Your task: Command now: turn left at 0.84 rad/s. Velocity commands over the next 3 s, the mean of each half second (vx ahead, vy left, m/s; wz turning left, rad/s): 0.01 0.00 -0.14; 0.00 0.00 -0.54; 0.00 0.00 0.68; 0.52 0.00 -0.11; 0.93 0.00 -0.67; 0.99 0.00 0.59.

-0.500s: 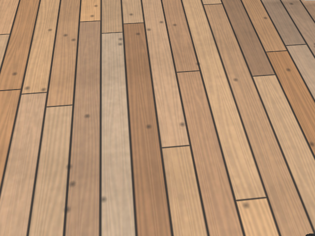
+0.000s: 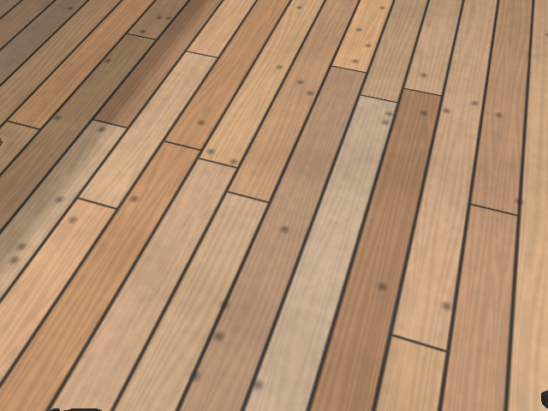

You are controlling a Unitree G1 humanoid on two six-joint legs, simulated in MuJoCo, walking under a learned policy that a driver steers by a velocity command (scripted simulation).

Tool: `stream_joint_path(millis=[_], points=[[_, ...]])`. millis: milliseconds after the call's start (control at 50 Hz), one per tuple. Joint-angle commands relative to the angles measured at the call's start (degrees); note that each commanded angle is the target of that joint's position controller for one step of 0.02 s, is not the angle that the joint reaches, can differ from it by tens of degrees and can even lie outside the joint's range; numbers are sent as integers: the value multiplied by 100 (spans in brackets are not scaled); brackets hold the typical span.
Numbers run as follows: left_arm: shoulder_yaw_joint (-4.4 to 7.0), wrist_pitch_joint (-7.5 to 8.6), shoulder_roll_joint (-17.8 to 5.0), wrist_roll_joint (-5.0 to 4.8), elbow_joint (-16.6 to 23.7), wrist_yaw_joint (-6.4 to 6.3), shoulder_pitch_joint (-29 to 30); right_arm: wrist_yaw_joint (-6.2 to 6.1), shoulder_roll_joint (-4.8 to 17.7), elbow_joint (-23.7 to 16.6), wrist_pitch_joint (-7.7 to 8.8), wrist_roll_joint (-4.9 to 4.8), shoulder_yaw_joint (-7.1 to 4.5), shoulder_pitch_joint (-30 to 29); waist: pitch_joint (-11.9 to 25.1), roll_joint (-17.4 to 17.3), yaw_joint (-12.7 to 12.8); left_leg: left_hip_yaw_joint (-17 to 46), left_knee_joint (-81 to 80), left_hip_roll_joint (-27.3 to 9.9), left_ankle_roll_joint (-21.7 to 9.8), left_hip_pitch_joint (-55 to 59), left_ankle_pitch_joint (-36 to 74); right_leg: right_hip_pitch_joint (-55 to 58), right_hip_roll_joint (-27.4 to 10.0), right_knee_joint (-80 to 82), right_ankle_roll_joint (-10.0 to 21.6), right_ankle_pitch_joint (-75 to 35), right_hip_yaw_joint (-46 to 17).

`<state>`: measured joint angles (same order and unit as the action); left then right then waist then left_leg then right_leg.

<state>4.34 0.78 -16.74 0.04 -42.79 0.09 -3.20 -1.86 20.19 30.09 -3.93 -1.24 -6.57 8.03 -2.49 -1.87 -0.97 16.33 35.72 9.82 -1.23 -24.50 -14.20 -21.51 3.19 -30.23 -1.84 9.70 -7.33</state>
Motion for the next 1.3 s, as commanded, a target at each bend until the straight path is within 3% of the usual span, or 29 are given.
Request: stream_joint_path(millis=[20, 40, 60, 120, 160, 220, 300, 320, 340, 360, 380, 420, 540, 660, 680, 700, 720, 740, 780, 820, 920, 1020, 1120, 1180, 1200, 1220, 1240, 1260, 1300], points=[[327, 43, -1204, 318, 386, -59, -148, 58, 523, -541, 166, 72, -113, 356, 836, 1870, -225, -430, 2259, -166, 119, -1192, -2120, 1230, -2548, 1644, 1587, -319, -2926], [234, 56, -856, 271, 585, -103, 211, 83, 899, -334, 199, 83, -211, 490, 704, 1417, -282, -473, 2977, -473, 259, -1153, -1731, 1046, -2425, 1523, 1637, -268, -2471], [167, 34, -614, 167, 629, -135, 348, 73, 905, -145, 183, 83, -214, 457, 560, 966, -218, -541, 3238, -515, 355, -967, -1398, 824, -1967, 1362, 1421, -200, -1801], [44, -11, -542, 30, 502, -135, 105, 38, 223, -58, 171, 143, 51, 336, 487, 529, -76, -601, 3339, -416, 518, -674, -1160, 784, -1459, 1226, 1346, -856, -1201], [-54, -31, -325, 12, 423, -55, 107, 70, -197, -70, 222, 238, 252, 232, 627, 829, -107, -1072, 1710, -793, 605, -54, -1204, 878, -1089, 1199, 1162, -725, -822], [232, -180, -1095, -88, 382, -23, -498, 51, 91, -89, 286, 110, 155, -151, 501, 1489, 304, -1439, 209, -581, 663, 363, -1379, 1204, -1095, 1058, 1272, -892, -1320], [266, -167, -998, -303, 442, -90, -572, -15, 341, 242, 342, 32, 30, 485, 836, 1278, 4, -1186, -1664, -786, 158, 1911, 160, 711, -981, 773, 918, -873, -1737], [211, -130, -752, -278, 486, -96, -577, -56, 535, 270, 319, 123, -20, 748, 1088, 768, -58, -765, -1533, -1537, -141, 2712, 715, -27, -716, 191, 620, -68, -1360], [156, -62, -485, -276, 738, -85, -378, -21, 972, 404, 263, 314, -143, 626, 764, -1222, 70, 261, -1580, -2568, -843, 2496, 1728, -1247, 36, -666, 255, 1286, -50], [276, -26, -848, -191, 635, -90, -548, -9, 629, 217, 302, 449, -72, 297, 798, -1178, 8, 578, -1638, -3220, -1364, 2346, 2760, -1434, -115, -2015, -31, 2437, 190], [378, -58, -1022, -193, 546, -76, -643, -39, 304, 129, 347, 436, 34, 59, 738, -813, 84, 279, -1613, -3188, -1387, 2230, 3265, -1513, -241, -2991, -159, 2402, 211], [379, -258, -824, -183, 405, -107, -946, -86, 103, 95, 425, 221, 89, -447, 514, -591, 308, -582, -1480, -2674, -1002, 2200, 3230, -1743, -431, -3594, -355, 1778, 272], [123, -352, -344, -183, 1002, 136, -255, -118, 419, 348, 343, 196, -47, -57, 489, -726, -122, -1502, -1461, -2599, -1033, 2248, 2913, -1324, -716, -2151, -421, 1023, 886], [343, -521, -727, -176, 1069, 202, -885, 104, 578, 490, 488, -92, -155, -155, 667, -617, 296, -2250, -242, -2684, -431, 1637, 2753, 565, -297, -156, 224, 260, 1399], [501, -504, -1065, -144, 953, 95, -1420, 154, 395, 614, 539, -55, -117, 161, 915, 79, 506, -2607, 909, -2291, -3, 889, 2205, 1753, -293, 431, 553, -937, 917], [696, -447, -1983, -133, 1066, -34, -1640, 171, -103, 263, 573, 294, 51, 86, 1039, 2137, 326, -2728, 2907, -1411, 602, -1257, -2057, 3115, -1896, 385, 1464, -4048, -1596], [602, -257, -1883, 106, 1254, 52, -1546, 118, 60, 96, 595, 319, 64, -417, 1792, 1860, 638, -1375, 3890, -892, 650, -1831, -2777, 2930, -2565, 782, 2524, -3376, -2918], [507, -128, -1595, 94, 1230, 95, -1367, 82, 334, 100, 580, 170, 6, -705, 1502, 1107, 668, -1063, 4042, -1055, 520, -1882, -2410, 2662, -2357, 955, 2349, -2652, -2378], [376, -111, -1179, -146, 1217, -23, -768, -21, 397, 243, 546, 173, -22, -569, 900, 561, 275, -1035, 3386, -1262, 391, -1833, -1448, 2013, -1798, 1017, 1710, -1491, -1638], [215, -187, -904, -64, 1353, -149, -229, -24, 453, 503, 441, 180, -45, -142, 942, 737, 33, -1305, 3234, -1240, 490, -1056, -849, 1298, -1580, 1001, 1529, -1892, -968], [-96, -107, -263, 156, 1026, -167, -156, 66, -153, 814, 319, 112, 236, 244, 1006, 837, 65, -1471, 1573, -1477, 605, 253, -208, 794, -1255, 1132, 1328, -1153, 33], [107, -166, -938, 153, 801, -149, -271, 89, 488, 520, 281, -23, 114, -106, 153, 940, 389, -1645, 1231, -1410, 434, -162, -867, 795, -1820, 1372, 1622, 143, -450], [136, -239, -812, 56, 758, -222, -148, 181, 231, 508, 277, -33, 154, 268, 443, 740, 237, -1813, 1115, -1432, 347, -223, -1252, 1550, -2150, 887, 1638, -1832, -250], [183, -304, -791, -50, 775, -252, 62, 261, 156, 586, 262, -61, 130, 679, 677, 740, -38, -2117, -62, -1189, 138, 484, -457, 1562, -1985, 309, 1256, -2125, 335], [190, -311, -710, -100, 708, -253, -55, 245, 260, 615, 267, -31, 78, 852, 663, 553, -115, -1924, -769, -1121, -66, 910, 305, 1294, -1740, -183, 898, -1544, 657], [176, -287, -522, 2, 738, -236, -210, 159, 821, 560, 286, 2, -90, 989, 658, -587, -4, -450, -1392, -1884, -508, 1653, 1923, 284, -1137, -1514, 315, -126, 1284], [84, -218, -291, 192, 1164, -213, 419, 131, 1475, 400, 358, 104, -227, 1012, 541, -1915, -50, 1679, -1471, -3053, -1647, 2423, 3953, -1670, 6, -2861, -206, 2576, 1198], [108, -138, -426, 158, 1205, -210, 707, 166, 1179, 336, 452, 286, -163, 1194, 1042, -1100, -398, 1726, -1552, -3178, -2062, 2665, 3771, -1993, 22, -3774, -172, 2982, 319], [175, -105, -543, 35, 1007, -205, 451, 122, 953, 319, 520, 112, -127, 668, 835, -210, -15, 827, -1372, -2526, -1448, 2628, 3262, -2163, -207, -3891, -92, 2007, 94]])
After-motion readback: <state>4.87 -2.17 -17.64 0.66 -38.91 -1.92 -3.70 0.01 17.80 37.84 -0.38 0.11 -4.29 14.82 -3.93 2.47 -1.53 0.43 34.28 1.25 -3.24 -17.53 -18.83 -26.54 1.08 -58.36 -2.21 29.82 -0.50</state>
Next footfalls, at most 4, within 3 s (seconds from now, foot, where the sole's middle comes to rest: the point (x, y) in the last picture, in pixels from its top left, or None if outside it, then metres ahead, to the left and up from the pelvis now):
0.30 left None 0.02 0.11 -0.76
0.68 right None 0.03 -0.16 -0.76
1.20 left None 0.07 0.05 -0.76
1.74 right None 0.13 -0.16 -0.76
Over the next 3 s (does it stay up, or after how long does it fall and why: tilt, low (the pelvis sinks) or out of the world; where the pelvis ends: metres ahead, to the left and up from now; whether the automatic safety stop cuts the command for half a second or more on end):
stays up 1.05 -0.34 -0.03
